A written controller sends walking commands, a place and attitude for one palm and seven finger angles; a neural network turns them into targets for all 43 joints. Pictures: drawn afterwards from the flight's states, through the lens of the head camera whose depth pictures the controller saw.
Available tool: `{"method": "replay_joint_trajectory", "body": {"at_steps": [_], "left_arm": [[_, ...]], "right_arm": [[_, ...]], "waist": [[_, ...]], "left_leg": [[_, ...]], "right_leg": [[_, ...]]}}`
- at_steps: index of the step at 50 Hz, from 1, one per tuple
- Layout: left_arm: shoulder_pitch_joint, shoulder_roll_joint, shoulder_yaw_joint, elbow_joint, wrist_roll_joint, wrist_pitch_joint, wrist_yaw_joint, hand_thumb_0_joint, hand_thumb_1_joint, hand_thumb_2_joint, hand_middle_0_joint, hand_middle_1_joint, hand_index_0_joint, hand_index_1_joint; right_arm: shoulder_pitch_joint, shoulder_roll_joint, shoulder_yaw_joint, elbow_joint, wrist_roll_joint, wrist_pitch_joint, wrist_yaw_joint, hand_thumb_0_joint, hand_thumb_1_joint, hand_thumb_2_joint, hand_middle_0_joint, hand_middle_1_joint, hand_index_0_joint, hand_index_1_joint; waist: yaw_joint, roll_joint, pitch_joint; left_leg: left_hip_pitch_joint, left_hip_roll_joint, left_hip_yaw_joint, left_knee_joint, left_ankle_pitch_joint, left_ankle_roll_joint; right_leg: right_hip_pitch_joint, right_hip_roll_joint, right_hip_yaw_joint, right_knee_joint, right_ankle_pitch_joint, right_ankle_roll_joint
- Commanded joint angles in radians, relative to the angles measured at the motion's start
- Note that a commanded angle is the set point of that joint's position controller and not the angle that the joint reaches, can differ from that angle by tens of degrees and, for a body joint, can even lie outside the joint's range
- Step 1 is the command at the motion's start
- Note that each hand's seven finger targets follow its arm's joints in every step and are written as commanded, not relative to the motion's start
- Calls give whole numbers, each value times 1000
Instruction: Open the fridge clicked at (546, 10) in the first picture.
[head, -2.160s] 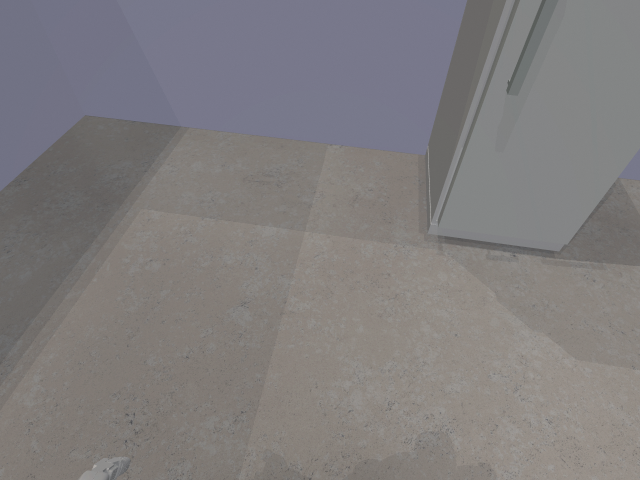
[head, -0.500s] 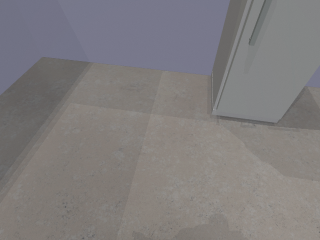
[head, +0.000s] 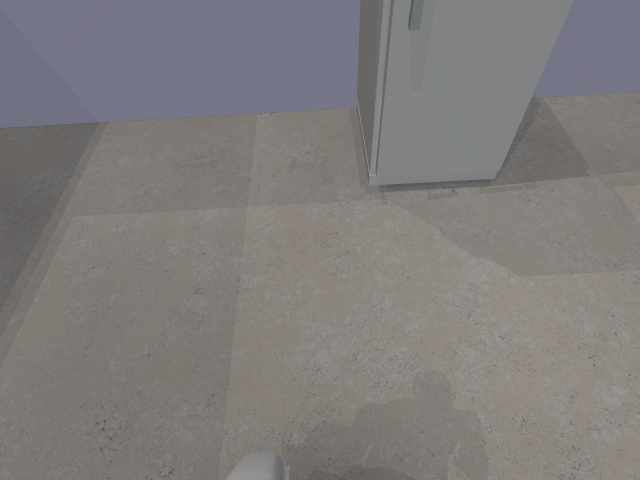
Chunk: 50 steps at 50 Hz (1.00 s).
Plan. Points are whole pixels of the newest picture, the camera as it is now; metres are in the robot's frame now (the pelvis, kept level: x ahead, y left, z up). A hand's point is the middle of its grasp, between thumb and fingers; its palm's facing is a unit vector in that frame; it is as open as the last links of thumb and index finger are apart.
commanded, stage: walk to a spot facing it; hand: left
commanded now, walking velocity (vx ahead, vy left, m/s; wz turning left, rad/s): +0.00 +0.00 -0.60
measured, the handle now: out of the picture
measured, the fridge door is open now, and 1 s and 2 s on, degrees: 0 0 0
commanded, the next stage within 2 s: turn to face it in 1.92 s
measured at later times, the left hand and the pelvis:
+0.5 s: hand out of the picture +0.12 +0.25 -0.15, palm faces -0.21 -0.96 -0.20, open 7.4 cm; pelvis +0.01 +0.06 +0.02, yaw -16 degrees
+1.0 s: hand (346, 340) +0.36 +0.00 -0.18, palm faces -0.62 -0.77 -0.15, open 7.4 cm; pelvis +0.14 -0.06 -0.02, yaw -35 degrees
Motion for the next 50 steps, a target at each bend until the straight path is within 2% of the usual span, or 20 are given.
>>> {"method": "replay_joint_trajectory", "body": {"at_steps": [1, 10, 13, 15, 17, 18, 19, 20, 21, 23, 26, 32, 39, 42, 44, 45, 46, 47, 48, 50], "left_arm": [[25, 210, 54, -73, -9, -31, 22, 0, 900, 900, -200, -300, -200, -300], [54, 217, 70, -68, -1, -19, 18, 0, 900, 900, -200, -300, -200, -300], [54, 221, 73, -71, 3, -17, 15, 0, 900, 900, -200, -300, -200, -300], [20, 235, 75, -84, 5, -14, 8, 0, 900, 900, -200, -300, -200, -300], [-30, 230, 74, -96, 1, -13, 3, 0, 900, 900, -200, -300, -200, -300], [-70, 213, 70, -113, -3, -13, -2, 0, 900, 900, -200, -300, -200, -300], [-81, 149, 58, -136, -8, -12, -11, 0, 900, 900, -200, -300, -200, -300], [-125, 130, 62, -170, -11, -19, -19, 0, 900, 900, -200, -300, -200, -300], [-161, 173, 76, -179, 3, -24, -27, 0, 900, 900, -200, -300, -200, -300], [-90, 179, 90, -125, 17, -19, -46, 0, 900, 900, -200, -300, -200, -300], [-49, 115, 72, -97, 17, -10, -58, 0, 900, 900, -200, -300, -200, -300], [-149, 77, 50, -113, 14, -8, -61, 0, 900, 900, -200, -300, -200, -300], [-339, 34, 21, -148, 5, -22, -69, 0, 900, 900, -200, -300, -200, -300], [-248, 54, 24, -118, 3, -37, -60, 0, 900, 900, -200, -300, -200, -300], [-29, 98, 45, -50, 7, -56, -49, 0, 900, 900, -200, -300, -200, -300], [134, 172, 65, 1, 13, -72, -40, 0, 900, 900, -200, -300, -200, -300], [235, 281, 89, 28, 5, -82, -22, 0, 900, 900, -200, -300, -200, -300], [250, 327, 99, 32, -22, -72, -4, 0, 900, 900, -200, -300, -200, -300], [194, 309, 98, 18, -23, -66, 4, 0, 900, 900, -200, -300, -200, -300], [55, 224, 68, -9, -20, -74, 7, 0, 900, 900, -200, -300, -200, -300]], "right_arm": [[-34, -99, -28, -96, -8, -36, -11, 0, -900, -900, 200, 300, 200, 300], [-54, -85, -24, -130, -4, -40, -20, 0, -900, -900, 200, 300, 200, 300], [-49, -90, -20, -143, -4, -51, -18, 0, -900, -900, 200, 300, 200, 300], [-14, -94, -20, -140, -1, -60, -16, 0, -900, -900, 200, 300, 200, 300], [77, -96, -22, -118, 3, -74, -17, 0, -900, -900, 200, 300, 200, 300], [163, -119, -28, -97, 2, -84, -23, 0, -900, -900, 200, 300, 200, 300], [234, -204, -45, -82, -8, -91, -33, 0, -900, -900, 200, 300, 200, 300], [215, -277, -57, -98, -12, -91, -33, 0, -900, -900, 200, 300, 200, 300], [166, -256, -45, -120, -12, -91, -31, 0, -900, -900, 200, 300, 200, 300], [72, -166, -20, -134, -16, -104, -23, 0, -900, -900, 200, 300, 200, 300], [129, -126, -5, -115, -15, -123, -26, 0, -900, -900, 200, 300, 200, 300], [322, -81, 9, -38, -10, -143, -32, 0, -900, -900, 200, 300, 200, 300], [424, -91, 1, 34, -27, -143, -32, 0, -900, -900, 200, 300, 200, 300], [400, -123, -11, 48, -23, -142, -26, 0, -900, -900, 200, 300, 200, 300], [353, -152, -19, 36, -13, -141, -23, 0, -900, -900, 200, 300, 200, 300], [346, -141, -14, 24, -1, -140, -11, 0, -900, -900, 200, 300, 200, 300], [389, -58, 1, -1, 15, -141, -3, 0, -900, -900, 200, 300, 200, 300], [312, -40, 4, -44, 18, -141, -14, 0, -900, -900, 200, 300, 200, 300], [253, -57, -4, -54, 15, -141, -15, 0, -900, -900, 200, 300, 200, 300], [196, -49, -7, -51, -2, -132, -7, 0, -900, -900, 200, 300, 200, 300]], "waist": [[-4, -116, -126], [17, -163, -159], [29, -175, -177], [19, -194, -169], [-27, -193, -169], [-76, -137, -181], [-117, 117, -182], [-114, 296, -89], [-98, 163, -1], [-21, 90, 19], [-12, 97, 17], [-60, 119, 47], [-114, 115, 84], [-62, 132, -7], [45, 121, -136], [120, 33, -257], [128, -195, -404], [126, -218, -450], [110, -117, -353], [44, -47, -152]], "left_leg": [[-93, 13, -60, 44, 83, -18], [-62, -17, -57, -153, 49, -23], [10, -30, -51, -295, 11, -12], [97, -49, -43, -402, -15, 6], [306, -70, -24, -609, 49, 27], [506, -34, -46, -725, 80, 47], [647, 176, -267, -871, -128, 92], [566, 421, -527, -962, -285, 160], [381, 454, -532, -996, -282, 204], [287, 322, -337, -968, -184, 161], [301, 209, -115, -931, 28, 116], [460, 234, -8, -873, 426, 128], [555, 282, 113, -833, 632, 160], [551, 290, 202, -675, 1023, 140], [484, 260, 255, -403, 1124, 95], [269, 239, 260, -156, 903, 50], [-78, 78, 230, 163, 3, -4], [-208, 28, 82, 400, -169, 4], [-227, 79, 11, 420, -68, 23], [-204, 137, -16, 336, 55, 15]], "right_leg": [[136, -254, 384, -308, 355, -83], [188, -224, 452, -314, 292, -103], [172, -208, 506, -342, 126, -109], [105, -192, 531, -365, -26, -104], [-43, -138, 503, -337, -145, -58], [-198, -78, 436, -264, -232, -9], [-407, 41, 281, -39, -314, 43], [-534, 52, 105, 215, -263, 91], [-494, -32, 118, 334, -183, 100], [-428, -48, 80, 468, -51, 110], [-424, -53, 33, 591, 82, 120], [-544, -107, -15, 556, 135, 132], [-461, -123, -121, 188, 84, 88], [-224, -51, -179, 55, 18, 29], [83, -2, -198, -53, 72, -4], [426, -72, -113, -102, 167, -43], [732, -379, 343, -140, 259, -160], [745, -502, 609, -226, 423, -232], [622, -485, 506, -271, 320, -250], [295, -419, 390, -335, 200, -184]]}}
